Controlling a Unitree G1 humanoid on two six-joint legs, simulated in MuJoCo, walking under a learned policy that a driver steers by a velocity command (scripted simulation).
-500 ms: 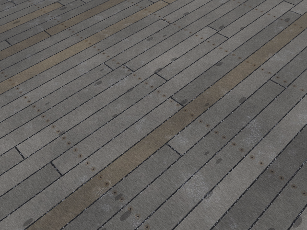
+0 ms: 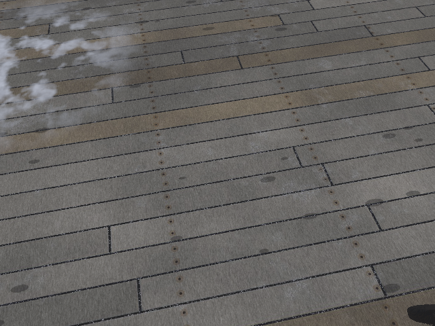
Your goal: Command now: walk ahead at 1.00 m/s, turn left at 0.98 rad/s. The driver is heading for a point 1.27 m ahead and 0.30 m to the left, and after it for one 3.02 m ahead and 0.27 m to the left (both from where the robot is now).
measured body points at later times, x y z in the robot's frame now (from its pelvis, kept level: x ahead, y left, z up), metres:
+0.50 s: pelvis +0.47 +0.05 +0.00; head +0.51 +0.05 +0.44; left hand +0.61 +0.35 -0.05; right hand +0.58 -0.23 -0.13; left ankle +0.31 +0.04 -0.73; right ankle +0.73 -0.04 -0.69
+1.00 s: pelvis +0.86 +0.27 -0.02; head +0.88 +0.30 +0.42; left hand +0.59 +0.38 -0.15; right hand +1.20 +0.33 -0.06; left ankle +0.92 +0.43 -0.73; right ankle +0.78 -0.01 -0.72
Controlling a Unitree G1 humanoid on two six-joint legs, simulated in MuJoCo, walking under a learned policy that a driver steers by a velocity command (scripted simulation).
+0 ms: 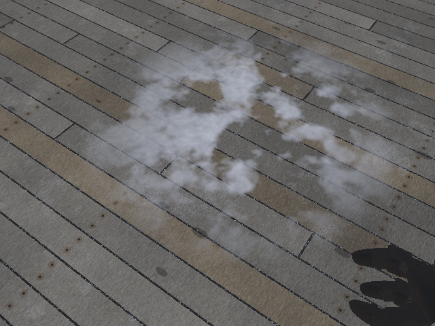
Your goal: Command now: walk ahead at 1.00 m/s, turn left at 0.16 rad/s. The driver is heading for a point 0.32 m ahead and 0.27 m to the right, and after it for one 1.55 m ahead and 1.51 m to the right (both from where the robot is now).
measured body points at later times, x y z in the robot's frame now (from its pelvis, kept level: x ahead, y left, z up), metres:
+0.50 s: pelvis +0.39 -0.02 -0.01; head +0.44 -0.02 +0.44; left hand +0.61 +0.22 -0.10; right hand +0.47 -0.31 -0.11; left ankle +0.27 +0.14 -0.58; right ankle +0.52 -0.07 -0.71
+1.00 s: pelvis +0.56 +0.03 +0.03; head +0.58 +0.03 +0.48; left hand +0.88 +0.14 -0.05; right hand +0.49 -0.29 -0.05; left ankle +0.68 +0.08 -0.71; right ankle +0.49 -0.07 -0.63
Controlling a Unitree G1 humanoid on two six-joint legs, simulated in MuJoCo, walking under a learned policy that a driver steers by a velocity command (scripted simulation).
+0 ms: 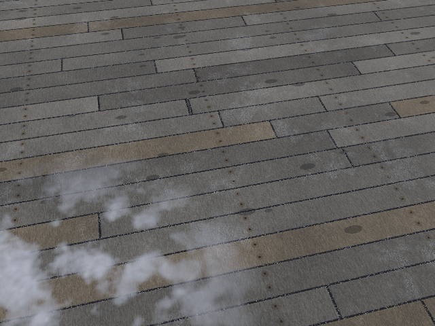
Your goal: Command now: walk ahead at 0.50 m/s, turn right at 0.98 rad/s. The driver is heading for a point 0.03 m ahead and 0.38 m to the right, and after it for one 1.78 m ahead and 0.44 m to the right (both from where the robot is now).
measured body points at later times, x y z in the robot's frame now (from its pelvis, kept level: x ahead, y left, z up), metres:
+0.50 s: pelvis +0.16 -0.12 -0.02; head +0.19 -0.16 +0.42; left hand +0.47 +0.03 -0.08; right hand +0.10 -0.43 -0.14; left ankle +0.09 +0.10 -0.65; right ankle +0.17 -0.22 -0.74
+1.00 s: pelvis +0.33 -0.23 -0.01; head +0.37 -0.25 +0.44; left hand +0.63 -0.11 -0.10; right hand +0.31 -0.54 -0.11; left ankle +0.46 -0.22 -0.74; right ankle +0.21 -0.30 -0.65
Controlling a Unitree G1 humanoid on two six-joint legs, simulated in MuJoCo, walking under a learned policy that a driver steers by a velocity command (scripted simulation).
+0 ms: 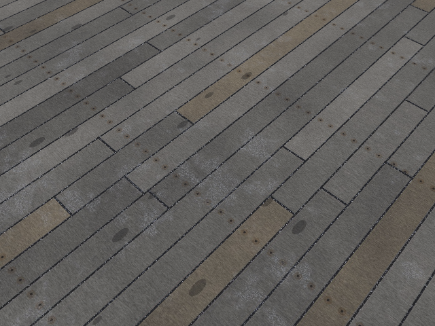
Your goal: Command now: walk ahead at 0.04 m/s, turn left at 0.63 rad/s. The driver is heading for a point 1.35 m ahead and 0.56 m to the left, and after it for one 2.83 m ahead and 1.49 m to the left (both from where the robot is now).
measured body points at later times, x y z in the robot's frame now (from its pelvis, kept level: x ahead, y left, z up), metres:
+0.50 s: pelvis +0.07 -0.06 +0.02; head +0.11 -0.05 +0.46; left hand +0.10 +0.25 -0.07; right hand +0.34 -0.25 -0.08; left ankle +0.01 +0.08 -0.65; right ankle +0.13 -0.15 -0.73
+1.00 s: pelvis +0.07 +0.00 +0.01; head +0.09 +0.05 +0.46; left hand -0.04 +0.31 -0.10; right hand +0.41 -0.04 -0.06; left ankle +0.01 +0.07 -0.73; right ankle +0.22 -0.07 -0.68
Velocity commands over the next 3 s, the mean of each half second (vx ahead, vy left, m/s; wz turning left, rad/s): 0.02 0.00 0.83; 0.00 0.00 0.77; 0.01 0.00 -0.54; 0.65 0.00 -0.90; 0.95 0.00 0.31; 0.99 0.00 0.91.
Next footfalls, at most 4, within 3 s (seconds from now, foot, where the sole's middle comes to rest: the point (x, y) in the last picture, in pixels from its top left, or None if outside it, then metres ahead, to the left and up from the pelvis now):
0.22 right None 0.16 -0.14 -0.76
0.70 left None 0.03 0.10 -0.76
1.10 right None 0.23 -0.04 -0.76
1.42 left None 0.07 0.14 -0.76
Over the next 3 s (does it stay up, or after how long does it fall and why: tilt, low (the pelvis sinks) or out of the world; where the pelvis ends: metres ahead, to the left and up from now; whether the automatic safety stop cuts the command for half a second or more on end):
stays up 1.18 0.04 0.00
